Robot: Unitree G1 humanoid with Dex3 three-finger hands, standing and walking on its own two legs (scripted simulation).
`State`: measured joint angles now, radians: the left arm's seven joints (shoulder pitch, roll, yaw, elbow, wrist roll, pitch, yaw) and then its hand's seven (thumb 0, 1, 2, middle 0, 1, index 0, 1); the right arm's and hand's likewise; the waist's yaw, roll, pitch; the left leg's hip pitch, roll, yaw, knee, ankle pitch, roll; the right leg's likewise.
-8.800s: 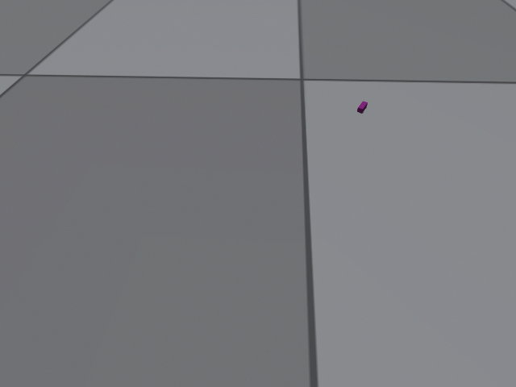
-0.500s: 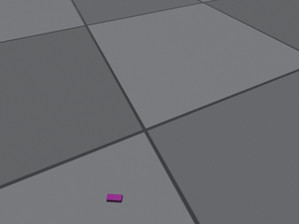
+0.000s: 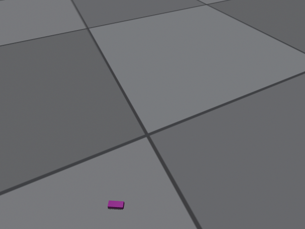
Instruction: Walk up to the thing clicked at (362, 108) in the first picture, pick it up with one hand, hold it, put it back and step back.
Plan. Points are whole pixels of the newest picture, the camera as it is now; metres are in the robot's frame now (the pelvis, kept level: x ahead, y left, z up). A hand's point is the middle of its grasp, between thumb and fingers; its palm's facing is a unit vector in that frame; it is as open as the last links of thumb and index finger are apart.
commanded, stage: stand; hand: left
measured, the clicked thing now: (116, 204) +0.40 +0.28 -0.77
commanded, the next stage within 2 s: none
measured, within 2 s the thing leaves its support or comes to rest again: neither
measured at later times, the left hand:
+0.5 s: hand out of the picture +0.07 +0.25 -0.16, palm faces -0.02 -0.94 -0.34, open 7.4 cm
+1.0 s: hand out of the picture +0.06 +0.26 -0.16, palm faces -0.02 -0.94 -0.34, open 7.4 cm
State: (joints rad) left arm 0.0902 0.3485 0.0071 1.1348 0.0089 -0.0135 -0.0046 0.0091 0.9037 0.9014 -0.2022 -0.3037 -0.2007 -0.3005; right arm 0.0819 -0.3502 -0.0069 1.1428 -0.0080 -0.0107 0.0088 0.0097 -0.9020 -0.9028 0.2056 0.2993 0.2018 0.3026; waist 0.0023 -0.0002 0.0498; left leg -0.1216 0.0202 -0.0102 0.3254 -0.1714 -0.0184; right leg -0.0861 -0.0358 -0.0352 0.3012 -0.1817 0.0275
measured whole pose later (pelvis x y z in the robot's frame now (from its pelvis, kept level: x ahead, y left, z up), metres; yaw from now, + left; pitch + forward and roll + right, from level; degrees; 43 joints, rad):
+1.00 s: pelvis +0.00 +0.00 +0.00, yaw +0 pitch -2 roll +0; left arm 0.13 0.35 0.00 1.13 0.01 -0.01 -0.01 0.01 0.90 0.90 -0.20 -0.30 -0.20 -0.30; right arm 0.11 -0.35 0.00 1.14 -0.01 -0.01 0.01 0.01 -0.90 -0.90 0.21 0.30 0.20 0.30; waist 0.01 0.00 0.05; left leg -0.12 0.01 0.00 0.32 -0.17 -0.01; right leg -0.09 -0.04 -0.03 0.31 -0.18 0.03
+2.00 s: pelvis +0.01 +0.00 +0.00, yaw +0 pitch -2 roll +0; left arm 0.13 0.35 0.00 1.12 0.01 -0.01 0.00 0.01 0.90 0.90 -0.20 -0.30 -0.20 -0.30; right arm 0.11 -0.35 0.00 1.13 -0.01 -0.01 0.00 0.01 -0.90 -0.90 0.21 0.30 0.20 0.30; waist 0.01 0.00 0.05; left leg -0.11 0.02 0.00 0.33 -0.19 -0.01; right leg -0.08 -0.04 -0.03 0.30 -0.20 0.03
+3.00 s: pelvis +0.01 +0.01 +0.00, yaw +0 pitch -2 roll +0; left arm 0.13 0.35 -0.01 1.11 0.01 -0.01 0.00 0.01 0.90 0.90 -0.20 -0.30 -0.20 -0.30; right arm 0.11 -0.35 0.00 1.12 -0.01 -0.01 0.00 0.01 -0.90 -0.90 0.21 0.30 0.20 0.30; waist 0.01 0.00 0.05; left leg -0.11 0.01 0.00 0.33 -0.19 -0.01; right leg -0.07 -0.05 -0.03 0.31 -0.19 0.04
